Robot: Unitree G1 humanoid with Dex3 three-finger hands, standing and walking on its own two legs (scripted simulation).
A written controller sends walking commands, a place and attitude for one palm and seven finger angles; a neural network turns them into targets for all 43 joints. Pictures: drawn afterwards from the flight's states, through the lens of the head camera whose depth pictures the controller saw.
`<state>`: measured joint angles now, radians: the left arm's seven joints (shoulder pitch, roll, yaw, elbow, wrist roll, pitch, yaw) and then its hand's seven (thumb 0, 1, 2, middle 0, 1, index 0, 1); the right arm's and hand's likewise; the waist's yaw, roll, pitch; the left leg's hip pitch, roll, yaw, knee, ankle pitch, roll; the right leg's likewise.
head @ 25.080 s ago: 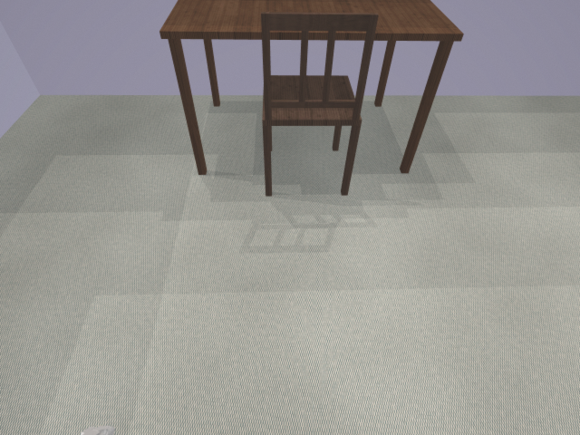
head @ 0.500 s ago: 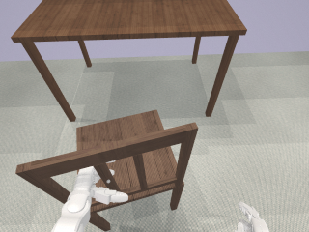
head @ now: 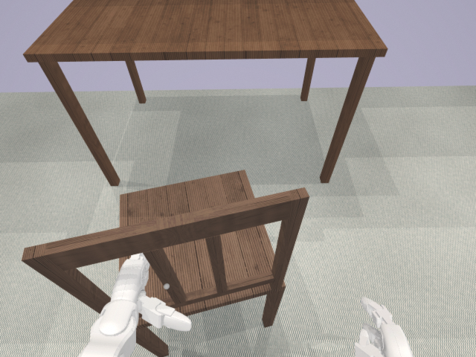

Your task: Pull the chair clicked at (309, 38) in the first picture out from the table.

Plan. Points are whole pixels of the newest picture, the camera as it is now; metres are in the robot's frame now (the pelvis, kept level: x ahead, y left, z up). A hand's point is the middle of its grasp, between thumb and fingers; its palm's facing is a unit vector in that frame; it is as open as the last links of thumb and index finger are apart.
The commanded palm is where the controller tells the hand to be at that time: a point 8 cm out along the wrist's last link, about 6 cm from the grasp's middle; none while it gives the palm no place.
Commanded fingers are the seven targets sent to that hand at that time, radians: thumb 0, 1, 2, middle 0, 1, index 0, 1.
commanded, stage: draw the fingers out of the gap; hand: left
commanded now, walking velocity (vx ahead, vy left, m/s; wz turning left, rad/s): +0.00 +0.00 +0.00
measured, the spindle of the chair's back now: (168, 277) +0.28 +0.14 -0.07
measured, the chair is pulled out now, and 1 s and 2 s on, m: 0.57 0.57 0.56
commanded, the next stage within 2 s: draw the hand back to the body in 0.68 s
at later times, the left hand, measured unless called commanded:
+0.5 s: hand (152, 343) +0.16 +0.14 -0.03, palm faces +0.01 -0.99 -0.15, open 17.5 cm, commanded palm +0.14 +0.19 -0.01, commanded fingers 0.00 -0.55 0.20 0.00 0.00 0.00 0.00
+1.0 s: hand (128, 354) +0.14 +0.15 +0.03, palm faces +0.08 -1.00 -0.03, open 17.5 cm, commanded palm +0.10 +0.21 +0.03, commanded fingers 0.00 -0.55 0.20 0.00 0.00 0.00 0.00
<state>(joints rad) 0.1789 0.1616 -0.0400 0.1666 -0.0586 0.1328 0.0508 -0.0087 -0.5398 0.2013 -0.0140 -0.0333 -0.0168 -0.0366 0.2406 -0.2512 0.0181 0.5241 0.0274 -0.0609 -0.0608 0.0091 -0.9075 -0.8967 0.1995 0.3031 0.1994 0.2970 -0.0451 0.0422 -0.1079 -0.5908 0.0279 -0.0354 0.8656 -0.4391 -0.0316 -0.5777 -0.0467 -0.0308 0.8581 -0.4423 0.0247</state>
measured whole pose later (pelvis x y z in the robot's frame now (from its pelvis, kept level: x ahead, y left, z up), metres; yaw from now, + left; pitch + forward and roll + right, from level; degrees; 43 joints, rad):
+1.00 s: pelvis -0.01 +0.01 -0.04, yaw +1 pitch +13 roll -2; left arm 0.76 0.18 -0.03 -0.35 -0.16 -0.26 -0.05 -0.01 -0.54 0.20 0.00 0.00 -0.01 0.00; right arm 0.23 -0.19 -0.03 0.50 0.05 -0.15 -0.07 0.01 -0.91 -0.90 0.20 0.30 0.20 0.30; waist 0.00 0.04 -0.17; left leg -0.81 0.03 -0.08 1.12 -0.53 -0.03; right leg -0.76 -0.05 -0.06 1.07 -0.53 0.03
